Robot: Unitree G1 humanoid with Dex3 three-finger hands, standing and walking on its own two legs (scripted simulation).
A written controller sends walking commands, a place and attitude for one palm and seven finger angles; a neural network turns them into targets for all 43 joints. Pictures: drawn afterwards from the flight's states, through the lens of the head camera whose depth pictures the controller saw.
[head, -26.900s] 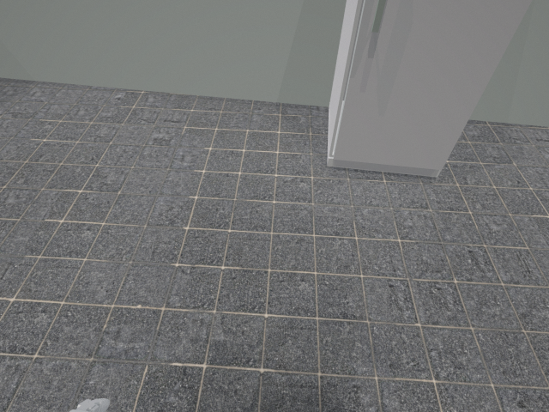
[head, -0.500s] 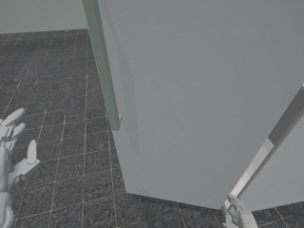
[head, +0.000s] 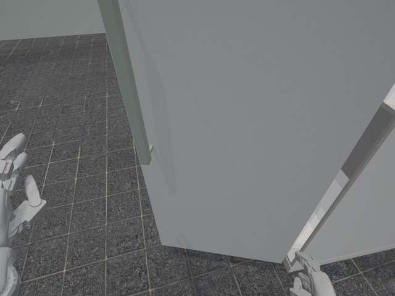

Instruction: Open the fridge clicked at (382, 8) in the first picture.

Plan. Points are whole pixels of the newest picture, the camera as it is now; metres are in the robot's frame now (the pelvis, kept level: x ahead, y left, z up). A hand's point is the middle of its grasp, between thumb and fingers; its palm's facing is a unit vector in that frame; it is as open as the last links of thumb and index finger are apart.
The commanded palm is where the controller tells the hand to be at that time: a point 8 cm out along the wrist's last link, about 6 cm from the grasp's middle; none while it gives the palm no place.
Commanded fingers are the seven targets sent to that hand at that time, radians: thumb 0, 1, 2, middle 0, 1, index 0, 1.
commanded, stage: step back with the hand held close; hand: left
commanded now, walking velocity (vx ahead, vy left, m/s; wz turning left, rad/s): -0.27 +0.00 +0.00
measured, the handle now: (134, 91) +0.47 +0.20 +0.20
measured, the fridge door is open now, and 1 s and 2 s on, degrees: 70 70 70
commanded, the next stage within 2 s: stop stepping back and stand still in 1.28 s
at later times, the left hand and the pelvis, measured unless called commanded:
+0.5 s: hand (6, 245) +0.13 +0.29 +0.15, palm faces +0.47 -0.76 -0.44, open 7.4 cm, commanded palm +0.07 +0.32 +0.17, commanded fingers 0.00 0.90 0.90 -0.20 -0.30 -0.20 -0.30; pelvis -0.07 +0.02 -0.02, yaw +0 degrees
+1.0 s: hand out of the picture +0.05 +0.30 +0.15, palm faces +0.51 -0.77 -0.38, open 7.4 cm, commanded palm -0.02 +0.33 +0.17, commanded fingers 0.00 0.90 0.90 -0.20 -0.30 -0.20 -0.30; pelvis -0.14 +0.03 -0.03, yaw +4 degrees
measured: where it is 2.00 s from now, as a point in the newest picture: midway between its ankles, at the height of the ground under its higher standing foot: outside the picture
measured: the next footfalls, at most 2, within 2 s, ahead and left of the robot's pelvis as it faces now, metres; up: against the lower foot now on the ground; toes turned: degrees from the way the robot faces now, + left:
right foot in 1.34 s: -0.27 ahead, -0.02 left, +0.00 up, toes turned +1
left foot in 1.48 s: -0.10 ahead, +0.10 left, +0.00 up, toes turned -3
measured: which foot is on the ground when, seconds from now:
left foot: down 0.00-1.00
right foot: down 0.00-1.00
